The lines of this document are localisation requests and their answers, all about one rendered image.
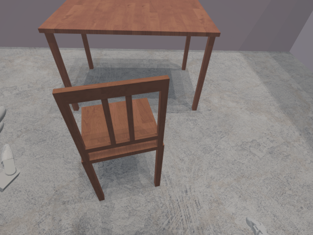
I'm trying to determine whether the robot left hand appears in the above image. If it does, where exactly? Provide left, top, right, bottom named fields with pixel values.
left=0, top=106, right=21, bottom=192

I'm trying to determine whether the table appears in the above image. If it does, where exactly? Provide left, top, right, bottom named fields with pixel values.
left=38, top=0, right=221, bottom=111

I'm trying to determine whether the chair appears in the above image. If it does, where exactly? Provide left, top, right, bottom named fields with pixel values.
left=52, top=75, right=170, bottom=201

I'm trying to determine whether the robot right hand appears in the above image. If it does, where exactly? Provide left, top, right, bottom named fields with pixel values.
left=246, top=217, right=268, bottom=235

